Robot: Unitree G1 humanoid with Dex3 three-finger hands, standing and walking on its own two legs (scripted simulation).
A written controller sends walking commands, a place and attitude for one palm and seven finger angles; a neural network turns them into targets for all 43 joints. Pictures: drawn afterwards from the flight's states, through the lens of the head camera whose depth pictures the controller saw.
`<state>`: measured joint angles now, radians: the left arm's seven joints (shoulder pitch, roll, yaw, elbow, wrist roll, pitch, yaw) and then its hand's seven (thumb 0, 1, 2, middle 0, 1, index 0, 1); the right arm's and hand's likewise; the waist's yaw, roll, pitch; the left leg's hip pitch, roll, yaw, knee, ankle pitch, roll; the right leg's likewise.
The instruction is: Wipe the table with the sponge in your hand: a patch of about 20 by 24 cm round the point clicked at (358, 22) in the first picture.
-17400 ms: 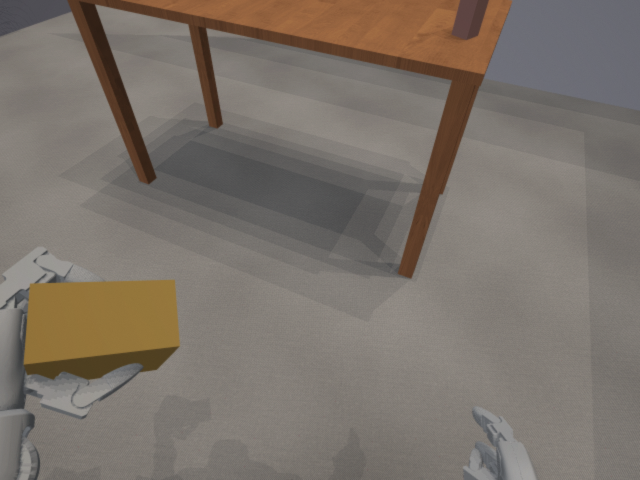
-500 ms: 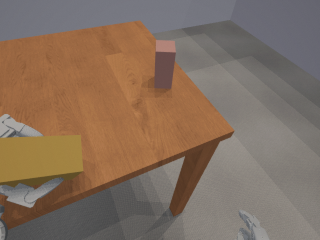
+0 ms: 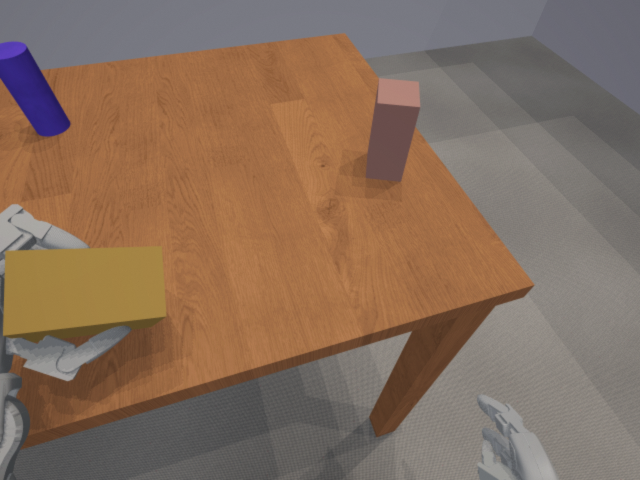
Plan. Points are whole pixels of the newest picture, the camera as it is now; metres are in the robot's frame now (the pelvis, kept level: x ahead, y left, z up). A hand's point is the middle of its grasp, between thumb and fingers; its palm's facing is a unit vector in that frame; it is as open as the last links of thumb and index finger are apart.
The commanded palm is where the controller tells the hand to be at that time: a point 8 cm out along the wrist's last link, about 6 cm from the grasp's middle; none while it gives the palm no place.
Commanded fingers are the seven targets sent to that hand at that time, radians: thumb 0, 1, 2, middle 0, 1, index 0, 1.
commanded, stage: come to a stop and stand still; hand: left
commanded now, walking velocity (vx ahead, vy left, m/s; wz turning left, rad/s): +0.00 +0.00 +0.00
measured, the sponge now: (113, 294) +0.24 +0.23 +0.15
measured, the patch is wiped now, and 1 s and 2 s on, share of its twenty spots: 0.00 0.00 0.00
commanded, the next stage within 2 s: look again from close up in 0.50 s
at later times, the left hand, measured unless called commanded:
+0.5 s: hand (43, 315) +0.21 +0.27 +0.17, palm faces +0.40 -0.85 -0.36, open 10.3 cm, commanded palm +0.15 +0.30 +0.18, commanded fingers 0.00 0.10 1.30 -1.20 -1.60 -1.20 -1.60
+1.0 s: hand (65, 295) +0.23 +0.26 +0.16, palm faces +0.37 -0.86 -0.36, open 10.3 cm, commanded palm +0.17 +0.30 +0.18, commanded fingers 0.00 0.10 1.30 -1.20 -1.60 -1.20 -1.60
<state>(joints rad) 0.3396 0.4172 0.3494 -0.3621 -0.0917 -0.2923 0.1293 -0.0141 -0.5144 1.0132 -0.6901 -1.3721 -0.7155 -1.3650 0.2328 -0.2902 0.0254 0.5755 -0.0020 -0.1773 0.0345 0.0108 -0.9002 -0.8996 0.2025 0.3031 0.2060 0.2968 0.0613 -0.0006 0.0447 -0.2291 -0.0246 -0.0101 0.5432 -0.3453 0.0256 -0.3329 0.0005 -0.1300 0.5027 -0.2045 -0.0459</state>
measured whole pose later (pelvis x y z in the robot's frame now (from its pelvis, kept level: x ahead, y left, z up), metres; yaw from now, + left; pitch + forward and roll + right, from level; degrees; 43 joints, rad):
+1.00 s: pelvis +0.00 +0.02 +0.01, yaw -2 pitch +0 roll -1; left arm 0.43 0.33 0.34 -0.48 -0.04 -0.16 0.12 -0.02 -0.52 1.02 -0.69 -1.37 -0.72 -1.36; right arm 0.17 -0.23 0.03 0.56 -0.01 -0.11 -0.02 0.01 -0.90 -0.90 0.20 0.30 0.21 0.30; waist 0.03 0.00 0.05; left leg -0.13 -0.03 0.03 0.45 -0.31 0.06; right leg -0.24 0.00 -0.09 0.39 -0.14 -0.01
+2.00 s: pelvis -0.01 +0.05 +0.00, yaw -4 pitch -3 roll -2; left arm 0.37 0.35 0.34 -0.46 -0.04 -0.23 0.10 -0.01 -0.51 1.02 -0.69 -1.37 -0.71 -1.37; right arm 0.21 -0.18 0.03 0.56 0.01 -0.12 -0.01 0.01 -0.90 -0.90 0.20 0.30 0.21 0.30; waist 0.02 -0.05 0.08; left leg -0.13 -0.04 0.08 0.50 -0.33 0.08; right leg -0.24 -0.01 -0.04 0.43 -0.14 0.01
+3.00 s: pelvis -0.01 -0.03 +0.00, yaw -4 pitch -1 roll -1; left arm 0.40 0.36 0.39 -0.54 -0.07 -0.17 0.11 -0.02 -0.51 1.02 -0.68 -1.37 -0.71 -1.37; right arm 0.18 -0.20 -0.01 0.55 0.01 -0.10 0.00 0.01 -0.90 -0.90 0.20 0.30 0.21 0.30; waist 0.03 -0.03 0.10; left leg -0.19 0.05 0.03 0.58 -0.37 -0.01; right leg -0.30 0.08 -0.10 0.50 -0.19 -0.09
